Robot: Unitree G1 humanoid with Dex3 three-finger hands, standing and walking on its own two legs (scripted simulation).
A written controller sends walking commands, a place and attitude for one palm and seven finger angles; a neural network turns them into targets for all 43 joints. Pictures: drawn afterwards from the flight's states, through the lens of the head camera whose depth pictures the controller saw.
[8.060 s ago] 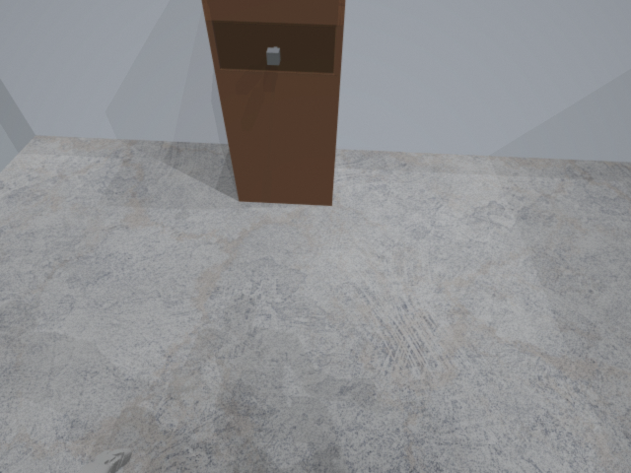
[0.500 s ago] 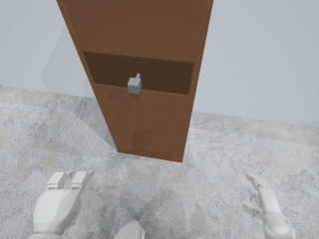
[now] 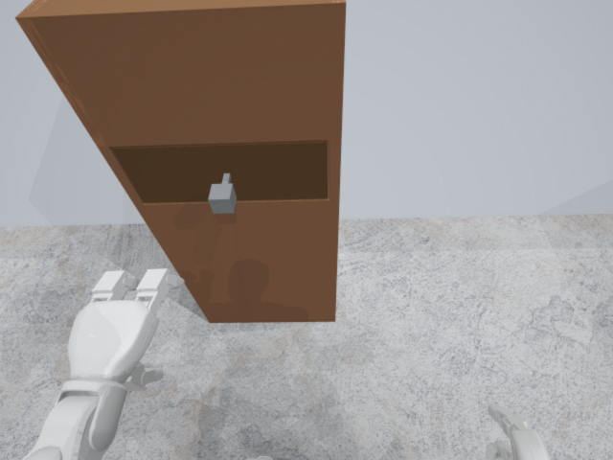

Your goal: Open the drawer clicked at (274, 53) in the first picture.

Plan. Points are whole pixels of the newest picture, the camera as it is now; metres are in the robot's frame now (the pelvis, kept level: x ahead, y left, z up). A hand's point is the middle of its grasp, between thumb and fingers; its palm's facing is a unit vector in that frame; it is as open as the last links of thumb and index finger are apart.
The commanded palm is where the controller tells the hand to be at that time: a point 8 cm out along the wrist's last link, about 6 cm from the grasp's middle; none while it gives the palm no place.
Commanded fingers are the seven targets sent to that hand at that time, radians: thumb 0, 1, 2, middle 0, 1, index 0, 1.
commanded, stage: raise the hand with hooked fingers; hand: left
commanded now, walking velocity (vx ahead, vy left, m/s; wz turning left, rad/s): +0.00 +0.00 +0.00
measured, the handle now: (224, 190) +0.56 +0.22 -0.03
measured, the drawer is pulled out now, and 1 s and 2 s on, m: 0.00 0.00 0.00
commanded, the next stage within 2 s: move the hooked fingers above the handle in 0.88 s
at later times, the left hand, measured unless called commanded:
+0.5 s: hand (103, 263) +0.31 +0.28 +0.10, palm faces +0.05 -0.06 -1.00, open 13.8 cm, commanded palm +0.28 +0.27 +0.16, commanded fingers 0.00 -0.50 0.30 -0.30 -1.20 -0.30 -1.20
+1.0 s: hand (129, 263) +0.31 +0.25 +0.10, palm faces +0.06 -0.06 -1.00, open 13.9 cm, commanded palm +0.29 +0.24 +0.16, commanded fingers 0.00 -0.50 0.30 -0.30 -1.20 -0.30 -1.20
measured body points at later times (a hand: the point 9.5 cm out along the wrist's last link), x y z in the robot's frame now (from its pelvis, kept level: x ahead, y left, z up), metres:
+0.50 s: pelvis +0.00 +0.03 +0.02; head +0.02 +0.00 +0.47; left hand +0.30 +0.28 +0.15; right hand +0.21 -0.17 -0.08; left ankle +0.00 +0.14 -0.71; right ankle -0.02 -0.11 -0.71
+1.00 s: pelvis +0.01 +0.00 +0.03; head +0.03 -0.04 +0.47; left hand +0.30 +0.25 +0.15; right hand +0.19 -0.23 -0.10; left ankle +0.00 +0.14 -0.71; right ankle -0.02 -0.11 -0.71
